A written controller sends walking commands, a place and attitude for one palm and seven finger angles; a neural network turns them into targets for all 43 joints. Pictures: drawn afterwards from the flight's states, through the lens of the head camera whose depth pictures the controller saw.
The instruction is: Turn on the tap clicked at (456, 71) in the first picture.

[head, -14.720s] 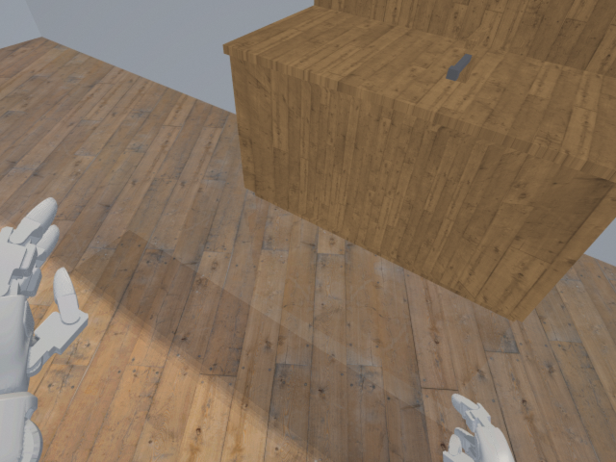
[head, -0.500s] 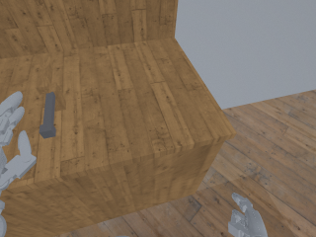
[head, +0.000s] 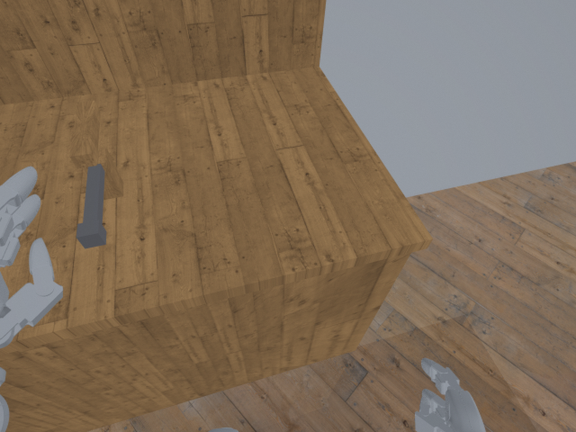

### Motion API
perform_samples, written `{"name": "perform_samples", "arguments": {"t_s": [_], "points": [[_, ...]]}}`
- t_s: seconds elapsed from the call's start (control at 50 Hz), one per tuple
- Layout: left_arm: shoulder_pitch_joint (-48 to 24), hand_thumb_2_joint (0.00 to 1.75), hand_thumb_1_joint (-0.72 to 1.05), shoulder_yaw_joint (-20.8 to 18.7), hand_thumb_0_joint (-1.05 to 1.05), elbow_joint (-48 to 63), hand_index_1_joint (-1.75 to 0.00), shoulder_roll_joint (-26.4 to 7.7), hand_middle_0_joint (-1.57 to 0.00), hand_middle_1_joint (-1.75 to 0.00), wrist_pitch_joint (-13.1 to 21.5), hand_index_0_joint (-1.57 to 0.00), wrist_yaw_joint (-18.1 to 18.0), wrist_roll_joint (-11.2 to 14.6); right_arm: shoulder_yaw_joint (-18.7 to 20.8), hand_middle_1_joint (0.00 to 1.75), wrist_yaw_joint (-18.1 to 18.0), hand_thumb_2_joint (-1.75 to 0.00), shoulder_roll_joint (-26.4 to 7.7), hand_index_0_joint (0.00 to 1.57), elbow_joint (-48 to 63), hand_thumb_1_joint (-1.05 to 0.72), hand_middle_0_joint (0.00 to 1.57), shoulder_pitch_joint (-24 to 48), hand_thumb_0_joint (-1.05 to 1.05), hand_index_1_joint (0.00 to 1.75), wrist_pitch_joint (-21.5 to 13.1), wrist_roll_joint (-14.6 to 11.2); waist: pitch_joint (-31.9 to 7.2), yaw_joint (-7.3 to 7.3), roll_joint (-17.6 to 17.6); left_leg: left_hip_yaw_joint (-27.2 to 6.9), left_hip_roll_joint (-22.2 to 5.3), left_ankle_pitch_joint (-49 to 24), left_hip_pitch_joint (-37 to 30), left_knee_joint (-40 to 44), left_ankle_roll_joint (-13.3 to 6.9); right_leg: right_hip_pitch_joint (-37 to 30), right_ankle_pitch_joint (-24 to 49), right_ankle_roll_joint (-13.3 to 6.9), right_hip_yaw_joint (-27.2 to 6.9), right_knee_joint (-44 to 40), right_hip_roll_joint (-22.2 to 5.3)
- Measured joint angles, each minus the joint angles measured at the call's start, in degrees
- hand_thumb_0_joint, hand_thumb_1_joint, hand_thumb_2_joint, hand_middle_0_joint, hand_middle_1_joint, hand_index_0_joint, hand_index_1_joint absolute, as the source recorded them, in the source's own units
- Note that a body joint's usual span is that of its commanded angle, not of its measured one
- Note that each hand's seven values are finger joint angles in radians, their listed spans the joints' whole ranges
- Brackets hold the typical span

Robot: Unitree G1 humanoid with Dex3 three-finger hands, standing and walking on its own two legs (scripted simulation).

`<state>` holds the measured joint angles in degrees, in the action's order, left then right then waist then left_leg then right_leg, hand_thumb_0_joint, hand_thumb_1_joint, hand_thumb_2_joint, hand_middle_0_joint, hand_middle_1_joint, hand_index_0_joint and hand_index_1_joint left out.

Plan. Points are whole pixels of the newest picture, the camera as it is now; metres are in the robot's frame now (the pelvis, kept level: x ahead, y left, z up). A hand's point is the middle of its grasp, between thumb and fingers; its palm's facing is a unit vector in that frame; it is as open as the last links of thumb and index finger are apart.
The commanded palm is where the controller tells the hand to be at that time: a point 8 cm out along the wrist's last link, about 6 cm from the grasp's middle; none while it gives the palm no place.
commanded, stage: shuffle to correct the standing spot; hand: left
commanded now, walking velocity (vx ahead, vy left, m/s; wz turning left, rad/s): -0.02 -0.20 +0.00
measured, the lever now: (91, 234) +0.35 +0.30 +0.06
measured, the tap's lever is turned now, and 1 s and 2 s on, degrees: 0 0 0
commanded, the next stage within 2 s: come to a stop and stand still in 0.38 s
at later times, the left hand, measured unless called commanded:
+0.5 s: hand (72, 276) +0.23 +0.23 +0.17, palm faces +0.29 -0.86 -0.41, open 7.4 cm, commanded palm +0.17 +0.28 +0.19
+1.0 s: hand (14, 270) +0.23 +0.27 +0.18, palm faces +0.34 -0.88 -0.32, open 7.4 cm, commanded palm +0.17 +0.30 +0.19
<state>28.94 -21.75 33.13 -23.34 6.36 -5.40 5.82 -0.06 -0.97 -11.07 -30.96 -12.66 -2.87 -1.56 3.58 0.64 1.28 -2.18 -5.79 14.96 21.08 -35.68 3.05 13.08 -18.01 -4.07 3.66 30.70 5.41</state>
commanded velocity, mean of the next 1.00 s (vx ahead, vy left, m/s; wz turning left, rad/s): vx -0.01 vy -0.09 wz -0.03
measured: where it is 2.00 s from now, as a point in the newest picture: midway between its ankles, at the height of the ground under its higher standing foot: outside the picture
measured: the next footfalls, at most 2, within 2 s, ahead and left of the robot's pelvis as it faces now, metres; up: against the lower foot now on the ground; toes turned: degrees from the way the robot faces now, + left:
none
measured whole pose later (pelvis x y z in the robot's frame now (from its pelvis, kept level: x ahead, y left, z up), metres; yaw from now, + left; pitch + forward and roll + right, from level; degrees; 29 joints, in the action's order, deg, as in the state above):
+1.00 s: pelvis -0.02 +0.04 +0.01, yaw -6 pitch -2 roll -1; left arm 20.1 -22.3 25.6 -21.5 13.3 -6.6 2.5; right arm -0.9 -1.1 -10.4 -34.8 -13.8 -8.0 -0.6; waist 3.7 -1.4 -3.2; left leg 1.0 1.3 13.6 15.0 -31.0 -2.4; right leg 13.3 -16.6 -0.9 0.6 31.1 1.7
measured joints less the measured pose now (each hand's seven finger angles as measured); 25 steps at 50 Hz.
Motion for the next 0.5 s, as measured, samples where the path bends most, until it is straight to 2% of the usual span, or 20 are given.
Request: {"name": "perform_samples", "arguments": {"t_s": [0.14,0.26,0.36,0.44,0.5], "points": [[-0.58,0.9,0.89,0.36,0.02,-0.4,-0.31,0.58,-0.21,-0.31,-0.32,-0.21,-0.13,-0.18,-0.18,0.3,-0.09,-0.9,0.02,0.2,-0.32,-0.9,0.2,-0.01,0.01,0.3,0.07,0.1,-0.18,-0.15,0.11,0.0,0.14,-0.11,-0.34,0.46,0.2,-0.29,-0.03,0.25,0.02,-0.29,-0.16],[-0.82,0.9,0.89,0.33,0.02,-0.55,-0.31,0.46,-0.21,-0.31,-0.17,-0.21,0.2,-0.35,-0.26,0.3,0.29,-0.9,0.02,0.2,0.48,-0.9,0.2,0.6,0.01,0.3,0.29,0.14,0.04,-0.48,0.81,0.07,-0.78,0.31,-0.06,-0.14,0.43,-0.28,0.25,-0.16,-0.19,-0.66,0.75],[-1.02,0.9,0.89,0.73,0.02,-0.51,-0.31,0.58,-0.21,-0.31,-0.05,-0.21,0.16,-0.01,0.1,0.3,0.46,-0.9,-0.19,0.21,0.17,-0.9,0.2,1.11,0.01,0.3,0.47,0.05,0.06,-0.11,0.2,0.27,-0.67,1.4,0.25,-1.72,-0.68,0.26,-0.97,-0.62,-0.32,1.3,0.65],[-0.96,0.9,0.89,0.65,0.02,-0.21,-0.31,0.48,-0.21,-0.31,-0.06,-0.21,0.03,0.1,0.34,0.3,0.17,-0.9,-0.39,0.2,-0.09,-0.9,0.2,1.13,0.01,0.3,0.79,0.1,0.07,0.28,-0.94,0.82,-0.11,1.43,-0.64,-1.17,0.4,0.25,-1.91,-0.24,-0.73,2.48,-0.08],[-0.96,0.9,0.89,0.17,0.02,-0.18,-0.31,0.04,-0.21,-0.31,-0.03,-0.21,0.19,-0.16,0.51,0.3,0.05,-0.9,-0.59,0.2,0.28,-0.9,0.2,0.91,0.01,0.3,0.86,0.13,0.18,0.53,-0.31,0.39,-0.38,1.25,-0.61,-0.8,0.54,-0.4,-1.23,0.0,-0.4,0.93,0.26]]}}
